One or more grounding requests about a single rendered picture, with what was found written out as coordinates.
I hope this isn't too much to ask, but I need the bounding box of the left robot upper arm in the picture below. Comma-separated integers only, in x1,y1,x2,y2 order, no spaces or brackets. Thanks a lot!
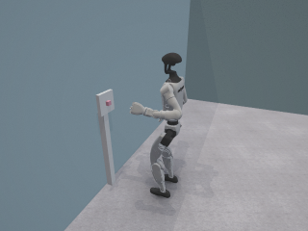
160,83,183,120

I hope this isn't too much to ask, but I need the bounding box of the robot left shin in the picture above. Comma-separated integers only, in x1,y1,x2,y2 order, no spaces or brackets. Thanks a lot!
150,163,166,193

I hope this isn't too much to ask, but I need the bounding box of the left robot thigh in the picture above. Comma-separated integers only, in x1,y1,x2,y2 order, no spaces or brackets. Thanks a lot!
150,130,173,169

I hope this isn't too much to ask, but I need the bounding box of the panel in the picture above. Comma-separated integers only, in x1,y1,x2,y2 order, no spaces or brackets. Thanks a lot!
95,89,116,186

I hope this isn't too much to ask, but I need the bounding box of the right robot upper arm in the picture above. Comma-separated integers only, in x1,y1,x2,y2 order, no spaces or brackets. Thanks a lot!
179,76,188,105

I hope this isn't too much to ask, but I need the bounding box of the robot left forearm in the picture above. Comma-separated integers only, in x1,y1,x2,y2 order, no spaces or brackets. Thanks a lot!
142,107,181,121

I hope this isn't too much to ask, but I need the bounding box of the left robot hand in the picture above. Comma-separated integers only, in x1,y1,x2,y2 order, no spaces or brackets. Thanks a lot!
129,102,144,116

